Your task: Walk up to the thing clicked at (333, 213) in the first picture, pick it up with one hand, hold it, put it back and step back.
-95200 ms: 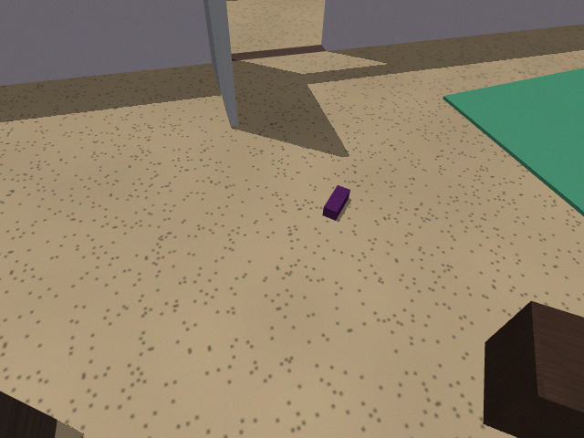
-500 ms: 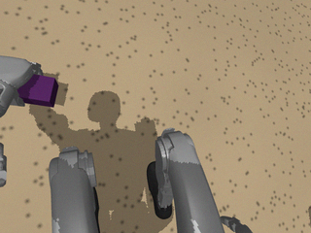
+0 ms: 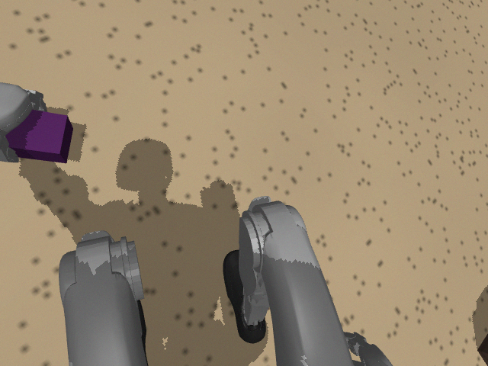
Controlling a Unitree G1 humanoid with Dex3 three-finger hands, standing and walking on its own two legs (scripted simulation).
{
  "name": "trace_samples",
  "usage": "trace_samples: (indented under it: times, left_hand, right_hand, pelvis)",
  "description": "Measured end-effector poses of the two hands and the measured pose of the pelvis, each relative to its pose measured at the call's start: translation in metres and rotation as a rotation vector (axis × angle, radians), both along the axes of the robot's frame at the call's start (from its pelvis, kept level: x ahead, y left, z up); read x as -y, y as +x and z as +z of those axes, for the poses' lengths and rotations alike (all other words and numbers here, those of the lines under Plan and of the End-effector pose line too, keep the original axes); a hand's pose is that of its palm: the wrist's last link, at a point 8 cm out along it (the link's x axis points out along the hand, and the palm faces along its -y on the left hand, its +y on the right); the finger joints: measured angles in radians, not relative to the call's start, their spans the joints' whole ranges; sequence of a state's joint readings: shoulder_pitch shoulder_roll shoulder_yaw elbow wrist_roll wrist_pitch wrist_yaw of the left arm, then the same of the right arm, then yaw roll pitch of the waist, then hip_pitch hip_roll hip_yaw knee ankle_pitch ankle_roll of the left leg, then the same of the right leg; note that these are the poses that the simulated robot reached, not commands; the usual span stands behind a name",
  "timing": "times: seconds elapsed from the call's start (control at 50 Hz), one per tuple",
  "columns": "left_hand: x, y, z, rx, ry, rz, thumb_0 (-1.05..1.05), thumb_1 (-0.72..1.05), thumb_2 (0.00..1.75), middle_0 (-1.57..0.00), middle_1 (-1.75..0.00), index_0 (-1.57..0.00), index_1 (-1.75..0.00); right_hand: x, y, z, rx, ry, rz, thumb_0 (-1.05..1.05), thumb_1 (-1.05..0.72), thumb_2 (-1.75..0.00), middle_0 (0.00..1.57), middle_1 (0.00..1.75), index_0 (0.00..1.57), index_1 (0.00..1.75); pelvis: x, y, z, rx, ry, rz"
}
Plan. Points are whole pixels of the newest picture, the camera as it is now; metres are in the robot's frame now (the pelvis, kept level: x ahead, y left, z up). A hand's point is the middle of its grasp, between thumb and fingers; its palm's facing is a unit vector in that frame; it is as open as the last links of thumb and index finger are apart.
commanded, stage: lower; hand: left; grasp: from above
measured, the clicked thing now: (9, 131) +0.50 +0.28 -0.20
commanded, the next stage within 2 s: rest in 0.42 s
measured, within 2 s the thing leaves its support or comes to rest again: rests again in 1.70 s
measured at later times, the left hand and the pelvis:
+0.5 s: hand (18, 142) +0.48 +0.27 -0.21, palm faces -0.49 +0.01 -0.87, open 9.4 cm; pelvis +0.00 +0.00 -0.02, yaw -2 degrees
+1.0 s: hand (28, 148) +0.49 +0.27 -0.25, palm faces -0.50 +0.00 -0.86, open 9.3 cm; pelvis +0.00 +0.00 -0.03, yaw -4 degrees
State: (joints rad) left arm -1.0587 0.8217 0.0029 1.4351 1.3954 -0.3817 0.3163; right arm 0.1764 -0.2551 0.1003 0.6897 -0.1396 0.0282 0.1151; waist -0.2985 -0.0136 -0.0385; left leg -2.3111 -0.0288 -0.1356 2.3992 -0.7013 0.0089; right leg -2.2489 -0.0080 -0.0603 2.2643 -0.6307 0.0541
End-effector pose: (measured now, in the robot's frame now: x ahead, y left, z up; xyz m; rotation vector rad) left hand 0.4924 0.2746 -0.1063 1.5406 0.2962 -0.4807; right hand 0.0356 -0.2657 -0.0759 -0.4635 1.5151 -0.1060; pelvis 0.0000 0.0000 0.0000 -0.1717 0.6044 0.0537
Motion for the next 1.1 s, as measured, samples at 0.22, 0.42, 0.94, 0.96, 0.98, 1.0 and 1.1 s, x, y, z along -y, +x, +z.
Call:
trace_samples:
  times: [0.22, 0.42, 0.94, 0.96, 0.98, 1.0, 1.1]
  left_hand:
    - [0.000, 0.001, -0.012, -0.015, -0.011, 0.003, -0.02, 0.11, 0.40, -0.68, -0.56, -0.77, -0.45]
    - [0.003, 0.000, -0.034, -0.026, -0.035, -0.020, -0.02, 0.10, 0.41, -0.68, -0.56, -0.77, -0.45]
    - [0.003, 0.004, -0.081, -0.033, -0.039, 0.012, -0.02, 0.12, 0.39, -0.67, -0.56, -0.76, -0.46]
    - [0.003, 0.004, -0.083, -0.033, -0.040, 0.011, -0.02, 0.12, 0.39, -0.67, -0.56, -0.75, -0.46]
    - [0.003, 0.004, -0.085, -0.033, -0.040, 0.009, -0.02, 0.12, 0.39, -0.67, -0.56, -0.75, -0.46]
    - [0.004, 0.004, -0.086, -0.033, -0.041, 0.008, -0.02, 0.12, 0.39, -0.67, -0.56, -0.75, -0.46]
    - [0.003, 0.003, -0.092, -0.019, -0.049, 0.008, -0.02, 0.12, 0.39, -0.67, -0.56, -0.75, -0.46]
  right_hand:
    - [0.004, -0.007, 0.001, -0.027, -0.015, 0.016, 0.00, -0.92, -0.90, 0.21, 0.30, 0.20, 0.30]
    - [0.004, -0.013, 0.001, -0.051, -0.030, 0.040, 0.00, -0.92, -0.90, 0.21, 0.30, 0.20, 0.30]
    - [0.000, -0.016, 0.005, -0.046, -0.052, 0.108, 0.00, -0.90, -0.90, 0.21, 0.30, 0.21, 0.30]
    - [0.000, -0.016, 0.006, -0.047, -0.055, 0.114, 0.00, -0.90, -0.90, 0.21, 0.30, 0.21, 0.30]
    - [0.000, -0.016, 0.007, -0.048, -0.057, 0.119, 0.00, -0.90, -0.90, 0.21, 0.30, 0.21, 0.30]
    - [0.000, -0.015, 0.007, -0.049, -0.060, 0.123, 0.00, -0.91, -0.90, 0.21, 0.30, 0.21, 0.30]
    - [-0.001, -0.014, 0.010, -0.051, -0.069, 0.144, 0.00, -0.91, -0.90, 0.21, 0.30, 0.21, 0.30]
  pelvis:
    - [0.000, -0.001, -0.005, 0.010, -0.008, -0.005]
    - [0.000, -0.001, -0.013, 0.028, -0.018, -0.012]
    - [-0.001, -0.001, -0.027, 0.063, -0.046, -0.036]
    - [-0.002, -0.001, -0.028, 0.065, -0.048, -0.037]
    - [-0.002, -0.001, -0.028, 0.067, -0.049, -0.038]
    - [-0.002, -0.001, -0.028, 0.069, -0.050, -0.039]
    - [-0.003, 0.000, -0.030, 0.076, -0.058, -0.042]
